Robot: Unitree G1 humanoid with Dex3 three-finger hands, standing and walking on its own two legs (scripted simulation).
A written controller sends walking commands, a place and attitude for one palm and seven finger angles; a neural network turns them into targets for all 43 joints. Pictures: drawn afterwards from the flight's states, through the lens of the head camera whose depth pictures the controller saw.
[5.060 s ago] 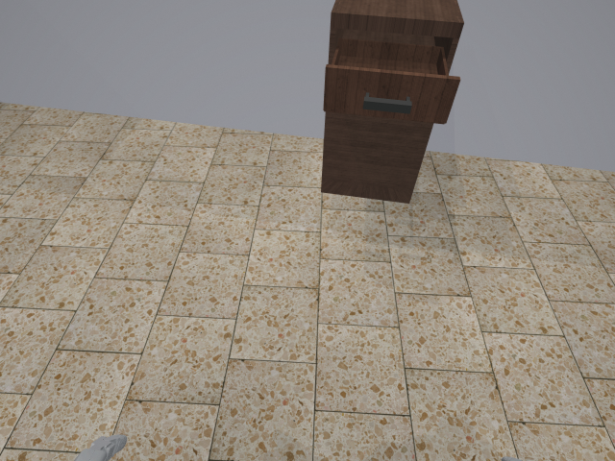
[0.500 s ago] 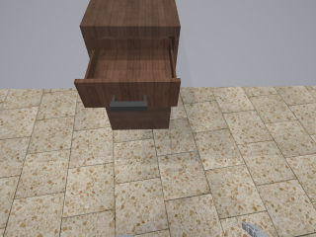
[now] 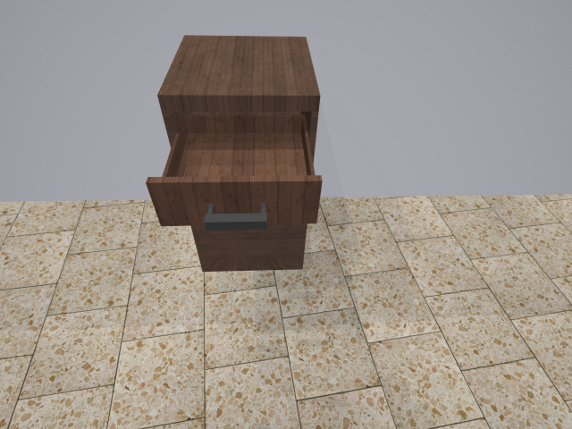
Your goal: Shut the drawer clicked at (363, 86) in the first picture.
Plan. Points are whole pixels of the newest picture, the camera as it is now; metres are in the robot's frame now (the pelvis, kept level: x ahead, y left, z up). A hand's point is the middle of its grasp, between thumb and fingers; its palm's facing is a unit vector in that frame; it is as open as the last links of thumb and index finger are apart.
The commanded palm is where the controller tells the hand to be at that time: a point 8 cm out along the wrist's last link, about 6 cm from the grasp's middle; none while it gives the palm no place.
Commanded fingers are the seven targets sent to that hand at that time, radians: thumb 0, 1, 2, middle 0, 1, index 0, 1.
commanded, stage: take the last steps up to it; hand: left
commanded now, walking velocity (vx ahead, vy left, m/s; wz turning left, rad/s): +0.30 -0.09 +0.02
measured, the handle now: (236, 214) +0.58 +0.12 -0.09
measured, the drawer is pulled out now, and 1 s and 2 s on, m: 0.30 0.30 0.30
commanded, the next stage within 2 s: come to a stop and stand still in 0.82 s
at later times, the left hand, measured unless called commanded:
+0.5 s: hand out of the picture -0.01 +0.04 -0.16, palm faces +0.17 -0.97 -0.16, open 7.4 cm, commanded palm none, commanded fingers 0.00 0.90 0.90 -0.20 -0.30 -0.20 -0.30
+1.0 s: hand (229, 344) +0.32 +0.11 -0.18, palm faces +0.14 -0.97 -0.17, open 7.3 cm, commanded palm none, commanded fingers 0.00 0.90 0.90 -0.20 -0.30 -0.20 -0.30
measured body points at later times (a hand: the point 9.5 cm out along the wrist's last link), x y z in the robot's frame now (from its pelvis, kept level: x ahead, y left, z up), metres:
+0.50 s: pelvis +0.11 -0.08 +0.00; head +0.12 -0.10 +0.45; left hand -0.02 +0.09 -0.15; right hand +0.17 -0.31 -0.17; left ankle +0.18 +0.06 -0.67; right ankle +0.01 -0.12 -0.74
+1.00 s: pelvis +0.29 -0.07 +0.00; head +0.30 -0.04 +0.45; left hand +0.31 +0.17 -0.17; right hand +0.33 -0.31 -0.14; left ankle +0.27 -0.01 -0.74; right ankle +0.34 -0.22 -0.66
